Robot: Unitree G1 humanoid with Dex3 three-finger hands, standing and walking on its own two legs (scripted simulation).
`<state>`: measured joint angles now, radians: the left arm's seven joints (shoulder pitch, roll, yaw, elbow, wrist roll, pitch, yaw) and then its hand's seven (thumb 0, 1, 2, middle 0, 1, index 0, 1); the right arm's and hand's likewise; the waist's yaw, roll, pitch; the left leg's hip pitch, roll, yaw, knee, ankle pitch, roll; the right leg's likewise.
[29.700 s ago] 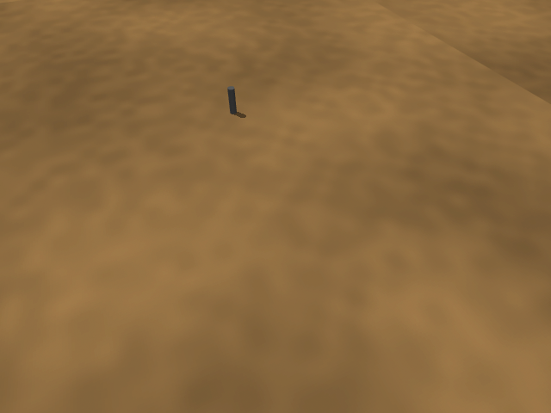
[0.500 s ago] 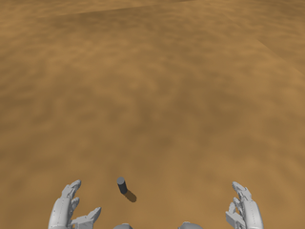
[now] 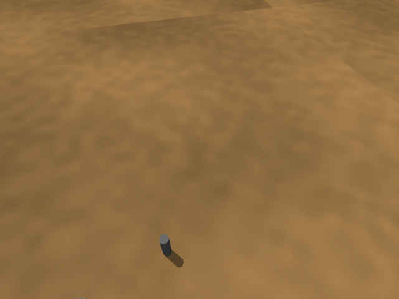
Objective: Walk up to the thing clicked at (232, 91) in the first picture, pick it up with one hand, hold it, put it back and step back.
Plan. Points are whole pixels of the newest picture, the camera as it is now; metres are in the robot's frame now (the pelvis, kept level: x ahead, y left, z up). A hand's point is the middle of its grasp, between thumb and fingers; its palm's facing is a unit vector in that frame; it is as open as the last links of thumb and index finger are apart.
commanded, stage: stand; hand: left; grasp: from the side
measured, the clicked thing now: (165, 245) +0.43 +0.17 -0.67
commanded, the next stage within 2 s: step back in 1.64 s
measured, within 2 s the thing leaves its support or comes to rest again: neither
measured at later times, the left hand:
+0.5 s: hand out of the picture +0.04 +0.23 -0.14, palm faces -0.01 -0.94 -0.35, open 7.4 cm
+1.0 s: hand out of the picture +0.07 +0.23 -0.13, palm faces -0.02 -0.94 -0.34, open 7.4 cm
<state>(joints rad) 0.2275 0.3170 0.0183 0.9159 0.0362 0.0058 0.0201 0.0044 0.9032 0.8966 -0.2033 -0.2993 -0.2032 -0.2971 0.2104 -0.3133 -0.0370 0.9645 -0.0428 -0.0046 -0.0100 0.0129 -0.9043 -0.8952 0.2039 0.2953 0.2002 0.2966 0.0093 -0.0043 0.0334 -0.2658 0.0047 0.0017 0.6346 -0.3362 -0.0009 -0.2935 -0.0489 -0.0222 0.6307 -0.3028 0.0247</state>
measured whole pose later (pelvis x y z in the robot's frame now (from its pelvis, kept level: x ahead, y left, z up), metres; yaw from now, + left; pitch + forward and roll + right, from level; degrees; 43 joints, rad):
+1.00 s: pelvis +0.00 -0.01 +0.02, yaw -1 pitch -3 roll +0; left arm 0.10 0.32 0.01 1.17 0.02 -0.01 0.00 0.00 0.91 0.90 -0.20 -0.30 -0.20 -0.30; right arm 0.14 -0.33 -0.01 1.14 -0.02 -0.01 0.00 0.01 -0.90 -0.89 0.20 0.30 0.20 0.30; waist 0.00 0.02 0.06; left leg -0.09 0.02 0.01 0.33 -0.18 -0.02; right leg -0.13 -0.02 -0.02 0.35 -0.16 0.01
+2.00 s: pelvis -0.03 +0.04 +0.00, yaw -2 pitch -1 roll +0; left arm 0.01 0.41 0.07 0.93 0.02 0.06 0.03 0.00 0.91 0.90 -0.20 -0.30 -0.20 -0.30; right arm 0.14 -0.37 -0.06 0.99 -0.03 0.03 0.01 0.01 -0.91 -0.90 0.20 0.30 0.20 0.30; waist -0.01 -0.07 0.19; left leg -0.26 -0.04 0.01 0.63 -0.36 0.05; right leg -0.44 0.02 0.13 0.83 -0.46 -0.01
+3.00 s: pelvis -0.24 +0.06 +0.01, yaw -6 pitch -2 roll -2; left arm 0.20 0.42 0.10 0.81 0.03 0.07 0.01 0.00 0.91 0.90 -0.20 -0.30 -0.20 -0.30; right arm 0.14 -0.35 -0.04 0.83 -0.02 0.00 -0.01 0.01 -0.90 -0.89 0.21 0.30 0.21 0.30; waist 0.02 -0.07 0.17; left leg -0.34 0.03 0.00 0.56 -0.20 0.02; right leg -0.41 0.10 0.20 1.16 -0.47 0.04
